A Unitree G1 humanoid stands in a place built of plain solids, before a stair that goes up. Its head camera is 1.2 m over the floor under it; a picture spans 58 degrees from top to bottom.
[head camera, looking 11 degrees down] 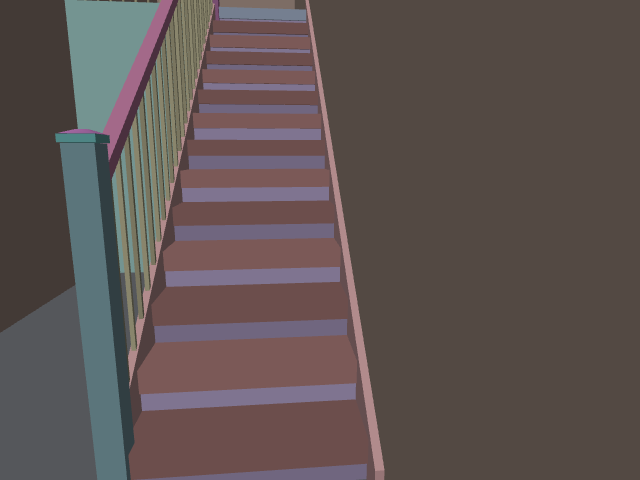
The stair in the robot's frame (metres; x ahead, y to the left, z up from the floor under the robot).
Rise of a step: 0.19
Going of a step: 0.25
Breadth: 0.88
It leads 6 degrees to the left of straight ahead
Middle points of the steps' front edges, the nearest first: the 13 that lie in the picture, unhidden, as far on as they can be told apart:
1.38 0.24 0.18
1.62 0.28 0.37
1.87 0.31 0.55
2.11 0.33 0.74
2.36 0.36 0.93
2.61 0.38 1.11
2.86 0.40 1.30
3.10 0.43 1.49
3.35 0.45 1.68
3.60 0.48 1.86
3.84 0.50 2.05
4.09 0.53 2.24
4.34 0.55 2.42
